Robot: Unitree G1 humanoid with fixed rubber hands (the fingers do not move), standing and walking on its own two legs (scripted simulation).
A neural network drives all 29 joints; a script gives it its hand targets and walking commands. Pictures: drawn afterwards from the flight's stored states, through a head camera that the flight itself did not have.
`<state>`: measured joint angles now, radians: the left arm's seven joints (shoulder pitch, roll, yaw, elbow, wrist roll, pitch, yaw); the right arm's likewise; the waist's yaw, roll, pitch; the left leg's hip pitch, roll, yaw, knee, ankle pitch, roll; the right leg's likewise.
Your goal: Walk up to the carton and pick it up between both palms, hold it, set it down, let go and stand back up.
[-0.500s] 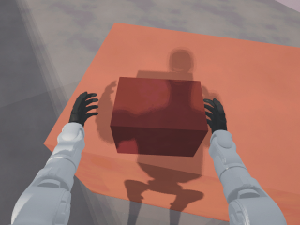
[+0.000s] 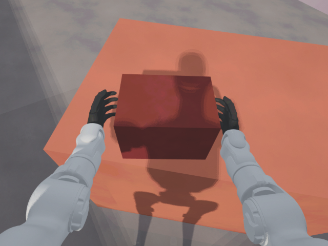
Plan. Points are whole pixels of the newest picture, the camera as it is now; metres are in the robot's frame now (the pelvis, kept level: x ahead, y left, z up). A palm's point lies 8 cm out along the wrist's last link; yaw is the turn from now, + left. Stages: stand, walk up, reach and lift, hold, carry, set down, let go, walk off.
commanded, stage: reach and lift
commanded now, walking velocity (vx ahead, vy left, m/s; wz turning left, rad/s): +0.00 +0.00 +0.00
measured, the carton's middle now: (165, 118) +0.45 +0.01 +0.02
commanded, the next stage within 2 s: none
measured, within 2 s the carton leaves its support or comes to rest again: leaves its support in 1.80 s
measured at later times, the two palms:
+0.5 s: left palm (92, 127) +0.39 +0.19 +0.05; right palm (221, 137) +0.38 -0.13 +0.04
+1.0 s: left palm (97, 121) +0.41 +0.19 +0.05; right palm (224, 133) +0.39 -0.14 +0.04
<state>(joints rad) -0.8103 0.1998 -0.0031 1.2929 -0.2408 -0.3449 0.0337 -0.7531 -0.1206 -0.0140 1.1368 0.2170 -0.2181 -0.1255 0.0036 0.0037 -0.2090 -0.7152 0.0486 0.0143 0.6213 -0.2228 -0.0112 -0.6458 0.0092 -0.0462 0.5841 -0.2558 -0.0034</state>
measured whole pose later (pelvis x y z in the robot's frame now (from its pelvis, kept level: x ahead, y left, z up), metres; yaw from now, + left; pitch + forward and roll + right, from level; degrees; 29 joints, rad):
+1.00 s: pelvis +0.03 +0.00 +0.03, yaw +0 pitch +10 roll -1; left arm -0.71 0.07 0.35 1.23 0.15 -0.40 0.05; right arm -0.56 0.08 -0.43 1.01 -0.26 -0.37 -0.14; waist 0.03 -0.02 -0.07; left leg -0.38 0.04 0.03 0.38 -0.17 -0.01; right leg -0.29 0.01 -0.03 0.29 -0.17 0.00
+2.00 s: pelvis +0.02 -0.01 +0.03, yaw +1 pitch +8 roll -1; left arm -0.66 0.03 0.37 1.07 0.22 -0.39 0.04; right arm -0.54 0.06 -0.36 1.07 -0.21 -0.53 -0.23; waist 0.02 -0.07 -0.09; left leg -0.34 0.05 0.01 0.34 -0.13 -0.02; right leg -0.24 0.02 -0.05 0.24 -0.14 -0.01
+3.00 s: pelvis +0.01 -0.01 +0.03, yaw +2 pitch -9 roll -1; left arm -0.51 -0.06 0.31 0.23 0.36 0.46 -0.02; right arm -0.48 0.01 -0.07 0.55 0.09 0.07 -0.23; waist -0.05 -0.09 0.08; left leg -0.01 0.03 0.00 0.34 -0.16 -0.02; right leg 0.08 0.01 -0.07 0.28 -0.19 -0.01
